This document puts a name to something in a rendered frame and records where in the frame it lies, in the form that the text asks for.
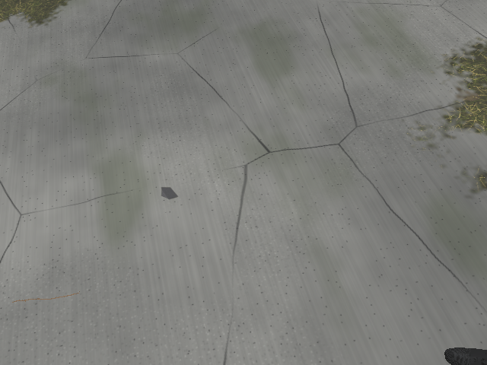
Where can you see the robot right hand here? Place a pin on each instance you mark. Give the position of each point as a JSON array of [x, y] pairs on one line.
[[466, 356]]

